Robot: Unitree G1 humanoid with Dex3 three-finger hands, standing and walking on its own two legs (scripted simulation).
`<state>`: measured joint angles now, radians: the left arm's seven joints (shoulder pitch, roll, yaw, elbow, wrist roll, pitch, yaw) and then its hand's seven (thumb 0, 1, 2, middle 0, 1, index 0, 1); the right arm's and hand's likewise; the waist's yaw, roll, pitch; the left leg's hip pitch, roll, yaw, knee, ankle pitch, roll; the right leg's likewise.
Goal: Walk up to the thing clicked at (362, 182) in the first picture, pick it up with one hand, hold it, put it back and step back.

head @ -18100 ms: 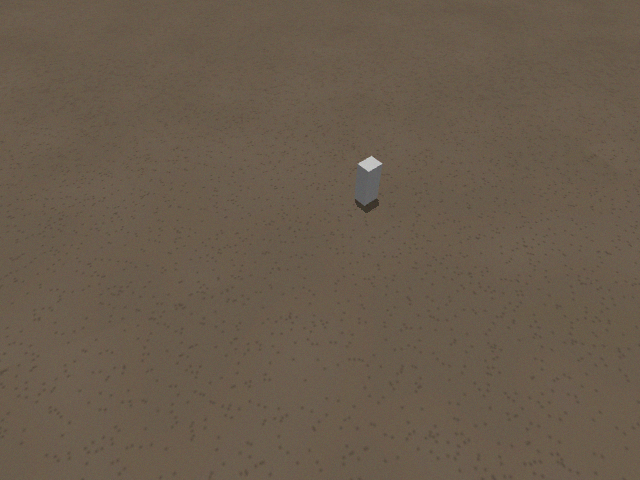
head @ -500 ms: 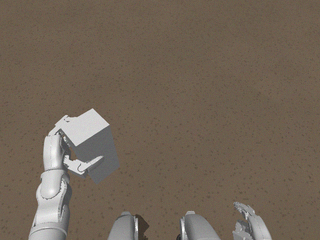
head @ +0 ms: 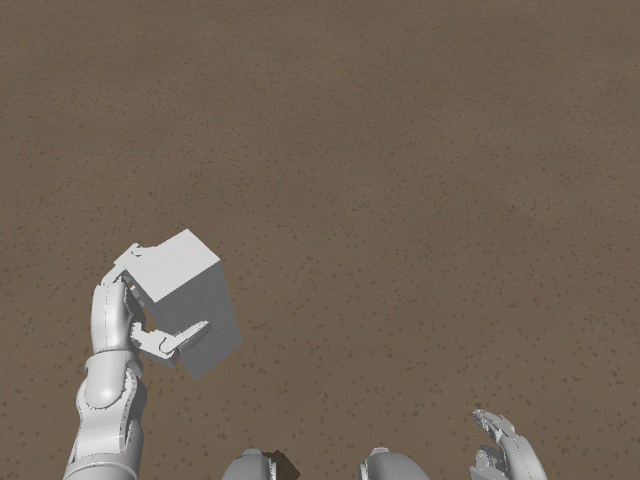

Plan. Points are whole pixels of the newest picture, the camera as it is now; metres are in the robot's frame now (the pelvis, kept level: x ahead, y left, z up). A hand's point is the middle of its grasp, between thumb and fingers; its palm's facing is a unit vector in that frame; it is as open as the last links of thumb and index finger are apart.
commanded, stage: lift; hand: left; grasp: from the side
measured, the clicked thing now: (192, 310) +0.33 +0.16 -0.01
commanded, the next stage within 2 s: hold in 0.06 s
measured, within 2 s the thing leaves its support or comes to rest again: neither
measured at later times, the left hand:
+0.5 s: hand (162, 299) +0.32 +0.18 +0.04, palm faces +0.12 -0.99 -0.03, open 11.1 cm
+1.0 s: hand (159, 299) +0.32 +0.18 +0.05, palm faces +0.14 -0.99 -0.03, open 11.0 cm
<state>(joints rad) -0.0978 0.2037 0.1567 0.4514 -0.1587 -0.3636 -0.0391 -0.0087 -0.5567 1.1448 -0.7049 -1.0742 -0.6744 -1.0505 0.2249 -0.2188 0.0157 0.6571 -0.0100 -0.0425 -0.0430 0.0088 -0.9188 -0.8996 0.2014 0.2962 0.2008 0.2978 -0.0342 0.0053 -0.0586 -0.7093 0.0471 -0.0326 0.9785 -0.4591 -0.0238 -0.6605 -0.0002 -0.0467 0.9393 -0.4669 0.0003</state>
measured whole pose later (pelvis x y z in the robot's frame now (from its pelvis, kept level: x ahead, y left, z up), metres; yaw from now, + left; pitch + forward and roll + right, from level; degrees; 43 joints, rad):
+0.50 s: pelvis +0.00 +0.01 +0.01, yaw +0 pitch +8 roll -2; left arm -0.09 0.20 0.15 0.45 -0.15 -0.35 -0.04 -0.01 -0.59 1.15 -0.72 -1.08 -0.69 -1.06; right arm 0.24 -0.21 0.01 0.65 -0.01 -0.03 -0.03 0.01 -0.93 -0.90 0.20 0.30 0.20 0.30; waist -0.03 0.01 -0.04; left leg -0.61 0.04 -0.02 0.91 -0.44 -0.02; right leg -0.56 0.00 -0.04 0.86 -0.44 0.01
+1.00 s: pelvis +0.00 +0.00 +0.02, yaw +0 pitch +6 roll -1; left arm -0.09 0.20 0.14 0.44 -0.15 -0.33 -0.02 -0.01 -0.58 1.15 -0.71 -1.08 -0.68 -1.06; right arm 0.23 -0.21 0.01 0.67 0.00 -0.04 -0.04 0.01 -0.92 -0.90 0.20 0.30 0.20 0.30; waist -0.03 0.00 -0.02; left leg -0.54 0.04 -0.02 0.85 -0.40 -0.02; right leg -0.50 -0.01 -0.04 0.81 -0.41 0.01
